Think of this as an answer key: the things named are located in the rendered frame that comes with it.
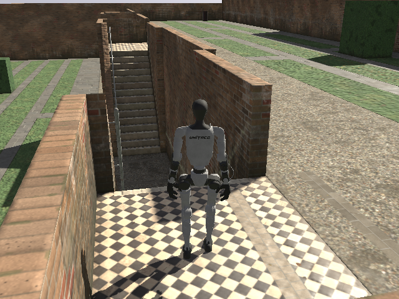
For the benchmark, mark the robot right upper arm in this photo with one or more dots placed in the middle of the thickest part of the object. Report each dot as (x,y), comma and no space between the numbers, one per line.
(221,143)

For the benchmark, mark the robot right hand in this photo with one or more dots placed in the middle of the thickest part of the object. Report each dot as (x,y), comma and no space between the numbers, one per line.
(226,192)

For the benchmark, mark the robot left upper arm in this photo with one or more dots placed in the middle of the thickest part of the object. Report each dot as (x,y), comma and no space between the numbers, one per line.
(177,144)

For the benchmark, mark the robot right thigh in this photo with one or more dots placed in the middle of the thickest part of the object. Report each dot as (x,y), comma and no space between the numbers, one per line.
(213,183)

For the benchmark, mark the robot right shin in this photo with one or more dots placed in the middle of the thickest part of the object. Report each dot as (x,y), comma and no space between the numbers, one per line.
(210,225)

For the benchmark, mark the robot right forearm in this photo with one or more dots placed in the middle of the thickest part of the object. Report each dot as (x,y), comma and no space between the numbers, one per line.
(224,171)

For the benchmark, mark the robot left forearm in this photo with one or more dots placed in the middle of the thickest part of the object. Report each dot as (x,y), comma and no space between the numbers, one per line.
(173,170)

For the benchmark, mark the robot left hand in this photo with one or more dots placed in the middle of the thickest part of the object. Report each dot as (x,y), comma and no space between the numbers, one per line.
(171,191)

